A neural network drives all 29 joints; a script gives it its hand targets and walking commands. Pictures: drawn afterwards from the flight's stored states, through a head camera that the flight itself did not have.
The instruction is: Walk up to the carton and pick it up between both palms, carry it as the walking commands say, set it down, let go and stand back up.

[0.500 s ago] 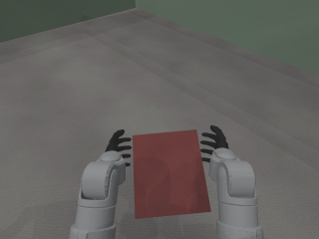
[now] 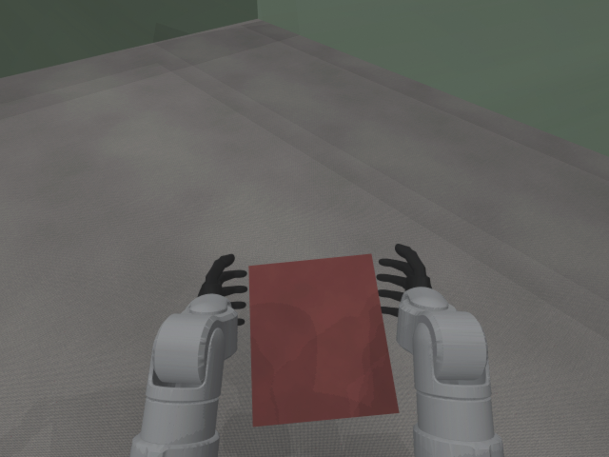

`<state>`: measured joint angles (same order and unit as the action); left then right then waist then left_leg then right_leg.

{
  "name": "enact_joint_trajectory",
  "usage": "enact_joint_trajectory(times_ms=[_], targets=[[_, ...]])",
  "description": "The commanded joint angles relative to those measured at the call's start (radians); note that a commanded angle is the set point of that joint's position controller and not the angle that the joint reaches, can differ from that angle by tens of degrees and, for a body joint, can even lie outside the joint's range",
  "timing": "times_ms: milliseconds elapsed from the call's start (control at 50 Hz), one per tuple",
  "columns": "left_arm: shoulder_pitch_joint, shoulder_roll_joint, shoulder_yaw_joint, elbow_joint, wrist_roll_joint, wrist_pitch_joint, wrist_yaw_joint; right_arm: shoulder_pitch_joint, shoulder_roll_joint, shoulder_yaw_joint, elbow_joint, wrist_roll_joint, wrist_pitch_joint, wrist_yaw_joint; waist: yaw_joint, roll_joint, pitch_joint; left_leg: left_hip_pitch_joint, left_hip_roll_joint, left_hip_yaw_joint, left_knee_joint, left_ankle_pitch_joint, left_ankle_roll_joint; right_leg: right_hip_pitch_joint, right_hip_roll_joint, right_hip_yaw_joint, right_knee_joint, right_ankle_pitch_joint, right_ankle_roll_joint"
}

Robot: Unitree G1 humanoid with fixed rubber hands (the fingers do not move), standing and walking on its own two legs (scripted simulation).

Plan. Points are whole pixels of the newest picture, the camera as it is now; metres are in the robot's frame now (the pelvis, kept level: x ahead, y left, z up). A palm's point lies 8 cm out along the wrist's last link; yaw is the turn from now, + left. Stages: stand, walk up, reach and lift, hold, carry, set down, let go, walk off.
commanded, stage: carry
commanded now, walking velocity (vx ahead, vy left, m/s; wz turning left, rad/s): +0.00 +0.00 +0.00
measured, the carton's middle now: (318, 341) +0.30 -0.01 -0.02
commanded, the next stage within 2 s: hold in 1.90 s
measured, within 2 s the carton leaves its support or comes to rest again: neither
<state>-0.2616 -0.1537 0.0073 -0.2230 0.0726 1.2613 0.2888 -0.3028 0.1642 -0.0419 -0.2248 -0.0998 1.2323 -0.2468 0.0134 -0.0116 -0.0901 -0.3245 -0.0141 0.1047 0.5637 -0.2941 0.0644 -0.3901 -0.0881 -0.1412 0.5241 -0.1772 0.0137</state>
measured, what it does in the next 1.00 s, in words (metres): stands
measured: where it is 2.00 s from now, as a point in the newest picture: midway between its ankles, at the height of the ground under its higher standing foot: outside the picture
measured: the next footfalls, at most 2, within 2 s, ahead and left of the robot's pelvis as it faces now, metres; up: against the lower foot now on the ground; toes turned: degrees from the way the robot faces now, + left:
none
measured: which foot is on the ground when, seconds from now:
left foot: down 0.00-1.00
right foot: down 0.00-1.00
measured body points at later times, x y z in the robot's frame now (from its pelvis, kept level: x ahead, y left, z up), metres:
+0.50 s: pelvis +0.00 +0.00 +0.00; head +0.00 +0.00 +0.45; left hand +0.29 +0.13 +0.09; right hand +0.30 -0.12 +0.10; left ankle +0.00 +0.08 -0.73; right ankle +0.05 -0.13 -0.73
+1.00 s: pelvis +0.00 -0.01 +0.00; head -0.02 -0.01 +0.45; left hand +0.29 +0.12 +0.10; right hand +0.30 -0.14 +0.11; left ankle +0.00 +0.08 -0.73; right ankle +0.05 -0.13 -0.73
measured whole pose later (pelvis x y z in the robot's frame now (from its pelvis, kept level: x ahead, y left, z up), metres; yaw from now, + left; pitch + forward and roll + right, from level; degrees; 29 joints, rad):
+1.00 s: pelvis +0.00 -0.01 +0.00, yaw +0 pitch +2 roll +0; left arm -0.28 -0.16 0.01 -0.22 0.10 1.29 0.29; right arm -0.31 0.17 -0.04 -0.22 -0.11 1.26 -0.25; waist 0.01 0.00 -0.10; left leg -0.29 0.00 0.12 0.54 -0.29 0.05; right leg -0.37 -0.08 -0.13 0.53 -0.19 0.00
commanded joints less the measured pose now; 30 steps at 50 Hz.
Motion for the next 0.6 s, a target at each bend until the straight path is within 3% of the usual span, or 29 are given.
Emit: enact_joint_trajectory(times_ms=[0, 20, 40, 60, 100, 120, 140, 160, 180, 200, 220, 240, 260, 280, 300, 320, 340, 360, 380, 400, 420, 440, 480, 520, 540, 560, 580], targets=[[-0.44, -1.064, -0.455, -0.192, -0.299, -0.061, -0.223, -0.354, 1.041, 0.427, -0.102, 0.319, -0.026, 0.209, -0.005, 0.026, -0.295, 0.039, 0.154, -0.146, -0.156, 0.155, -0.002, 0.172, -0.063, 0.079, -0.054, 0.04, -0.022], [-0.465, -1.058, -0.474, -0.203, -0.31, -0.058, -0.222, -0.317, 1.027, 0.412, -0.1, 0.3, -0.021, 0.202, -0.008, 0.046, -0.296, 0.039, 0.165, -0.149, -0.163, 0.225, 0.0, 0.174, -0.062, 0.063, -0.037, 0.051, -0.024], [-0.459, -1.069, -0.475, -0.208, -0.318, -0.065, -0.229, -0.317, 1.027, 0.406, -0.106, 0.292, -0.027, 0.208, -0.008, 0.029, -0.305, 0.048, 0.161, -0.129, -0.154, 0.218, -0.006, 0.18, -0.056, 0.059, -0.045, 0.065, -0.02], [-0.491, -1.093, -0.484, -0.243, -0.33, -0.071, -0.232, -0.387, 1.072, 0.454, -0.149, 0.328, -0.037, 0.211, -0.009, 0.019, -0.307, 0.069, 0.157, -0.113, -0.133, 0.303, -0.011, 0.175, -0.064, 0.062, -0.039, 0.107, -0.023], [-0.463, -1.09, -0.489, -0.204, -0.317, -0.06, -0.22, -0.369, 1.039, 0.431, -0.154, 0.321, -0.035, 0.203, -0.007, 0.07, -0.332, 0.067, 0.165, -0.132, -0.129, 0.354, -0.003, 0.175, -0.056, 0.051, -0.024, 0.079, -0.006], [-0.405, -1.046, -0.461, -0.186, -0.3, -0.058, -0.22, -0.268, 1.017, 0.419, -0.094, 0.3, -0.02, 0.205, -0.01, 0.038, -0.33, 0.078, 0.169, -0.128, -0.139, 0.323, -0.01, 0.188, -0.055, 0.045, -0.025, 0.076, -0.005], [-0.411, -1.059, -0.455, -0.172, -0.29, -0.062, -0.224, -0.304, 1.045, 0.434, -0.085, 0.302, -0.026, 0.207, -0.009, 0.013, -0.339, 0.096, 0.169, -0.143, -0.127, 0.365, -0.005, 0.202, -0.052, 0.048, -0.025, 0.088, -0.011], [-0.407, -1.047, -0.462, -0.187, -0.29, -0.06, -0.222, -0.292, 1.027, 0.43, -0.104, 0.307, -0.027, 0.209, -0.01, 0.03, -0.358, 0.132, 0.167, -0.132, -0.11, 0.441, -0.012, 0.193, -0.06, 0.058, -0.017, 0.125, -0.011], [-0.351, -1.054, -0.445, -0.186, -0.28, -0.057, -0.214, -0.314, 1.027, 0.463, -0.164, 0.339, -0.023, 0.21, -0.004, -0.011, -0.364, 0.138, 0.158, -0.108, -0.094, 0.436, -0.01, 0.186, -0.067, 0.056, -0.014, 0.142, -0.009], [-0.363, -1.077, -0.46, -0.195, -0.292, -0.06, -0.218, -0.302, 1.028, 0.448, -0.165, 0.326, -0.029, 0.212, -0.007, 0.021, -0.392, 0.161, 0.155, -0.12, -0.095, 0.447, -0.009, 0.173, -0.066, 0.064, -0.011, 0.126, -0.016], [-0.383, -1.08, -0.456, -0.181, -0.294, -0.06, -0.224, -0.348, 1.034, 0.462, -0.177, 0.333, -0.034, 0.209, -0.006, 0.018, -0.368, 0.136, 0.161, -0.114, -0.093, 0.52, -0.016, 0.183, -0.057, 0.045, 0.003, 0.151, -0.008], [-0.402, -1.079, -0.462, -0.185, -0.29, -0.059, -0.224, -0.303, 1.057, 0.442, -0.11, 0.319, -0.027, 0.214, -0.007, 0.046, -0.373, 0.136, 0.172, -0.134, -0.107, 0.47, -0.01, 0.18, -0.057, 0.053, -0.004, 0.122, -0.018], [-0.438, -1.077, -0.469, -0.222, -0.3, -0.061, -0.229, -0.329, 1.052, 0.445, -0.15, 0.318, -0.031, 0.213, -0.006, 0.037, -0.354, 0.127, 0.155, -0.114, -0.103, 0.482, -0.015, 0.193, -0.068, 0.063, -0.008, 0.15, -0.017], [-0.371, -1.074, -0.453, -0.161, -0.28, -0.055, -0.223, -0.319, 1.028, 0.448, -0.144, 0.318, -0.026, 0.212, -0.006, 0.056, -0.352, 0.13, 0.151, -0.115, -0.1, 0.412, -0.004, 0.178, -0.064, 0.071, -0.014, 0.143, -0.026], [-0.445, -1.091, -0.486, -0.236, -0.311, -0.062, -0.233, -0.313, 1.055, 0.44, -0.147, 0.313, -0.032, 0.217, -0.01, 0.071, -0.34, 0.107, 0.161, -0.123, -0.12, 0.401, -0.007, 0.192, -0.058, 0.057, -0.007, 0.118, -0.023], [-0.386, -1.074, -0.461, -0.17, -0.28, -0.055, -0.23, -0.316, 1.022, 0.45, -0.147, 0.306, -0.023, 0.216, -0.005, 0.036, -0.313, 0.097, 0.166, -0.12, -0.124, 0.38, -0.006, 0.177, -0.053, 0.055, -0.013, 0.109, -0.022], [-0.421, -1.086, -0.477, -0.185, -0.295, -0.056, -0.235, -0.342, 1.033, 0.452, -0.16, 0.314, -0.029, 0.221, -0.007, 0.033, -0.34, 0.132, 0.164, -0.117, -0.116, 0.423, -0.016, 0.177, -0.048, 0.052, 0.003, 0.104, -0.018], [-0.458, -1.07, -0.492, -0.233, -0.301, -0.065, -0.234, -0.301, 1.045, 0.439, -0.117, 0.299, -0.025, 0.222, -0.006, 0.029, -0.338, 0.11, 0.158, -0.114, -0.121, 0.345, -0.002, 0.177, -0.058, 0.067, -0.021, 0.1, -0.02], [-0.406, -1.074, -0.465, -0.174, -0.297, -0.055, -0.234, -0.325, 1.033, 0.446, -0.138, 0.311, -0.019, 0.215, -0.007, -0.01, -0.338, 0.105, 0.153, -0.129, -0.135, 0.253, -0.003, 0.192, -0.058, 0.067, -0.037, 0.066, -0.013], [-0.397, -1.082, -0.454, -0.16, -0.293, -0.059, -0.238, -0.305, 1.05, 0.458, -0.122, 0.303, -0.023, 0.215, -0.008, -0.036, -0.367, 0.102, 0.154, -0.117, -0.11, 0.286, -0.001, 0.224, -0.068, 0.067, -0.039, 0.122, -0.021], [-0.421, -1.092, -0.47, -0.206, -0.303, -0.059, -0.237, -0.348, 1.057, 0.47, -0.167, 0.327, -0.025, 0.216, -0.007, -0.001, -0.343, 0.069, 0.15, -0.121, -0.144, 0.201, -0.004, 0.218, -0.07, 0.085, -0.047, 0.09, -0.029], [-0.45, -1.091, -0.469, -0.199, -0.304, -0.053, -0.236, -0.356, 1.045, 0.461, -0.167, 0.314, -0.017, 0.214, -0.005, -0.027, -0.308, 0.041, 0.153, -0.13, -0.172, 0.138, -0.005, 0.199, -0.057, 0.074, -0.046, 0.031, -0.023], [-0.41, -1.09, -0.464, -0.185, -0.301, -0.045, -0.23, -0.392, 1.036, 0.472, -0.215, 0.336, -0.019, 0.209, -0.006, 0.007, -0.341, 0.076, 0.163, -0.139, -0.146, 0.303, -0.008, 0.218, -0.055, 0.055, -0.027, 0.085, -0.016], [-0.404, -1.051, -0.451, -0.169, -0.273, -0.041, -0.228, -0.327, 1.023, 0.442, -0.111, 0.303, -0.006, 0.21, -0.005, 0.026, -0.307, 0.061, 0.15, -0.13, -0.16, 0.212, -0.011, 0.189, -0.067, 0.073, -0.047, 0.063, -0.026], [-0.393, -1.072, -0.453, -0.194, -0.283, -0.038, -0.223, -0.362, 1.037, 0.46, -0.166, 0.331, -0.008, 0.211, -0.005, 0.066, -0.311, 0.057, 0.151, -0.114, -0.17, 0.184, -0.008, 0.197, -0.068, 0.069, -0.048, 0.063, -0.024], [-0.424, -1.051, -0.457, -0.192, -0.28, -0.042, -0.222, -0.315, 1.029, 0.446, -0.107, 0.307, 0.001, 0.215, -0.01, 0.03, -0.322, 0.088, 0.149, -0.105, -0.139, 0.251, -0.015, 0.197, -0.073, 0.079, -0.042, 0.134, -0.024], [-0.43, -1.063, -0.46, -0.222, -0.295, -0.045, -0.222, -0.333, 1.051, 0.464, -0.145, 0.328, -0.004, 0.212, -0.007, -0.021, -0.333, 0.062, 0.145, -0.111, -0.137, 0.178, -0.001, 0.215, -0.074, 0.085, -0.067, 0.092, -0.029]])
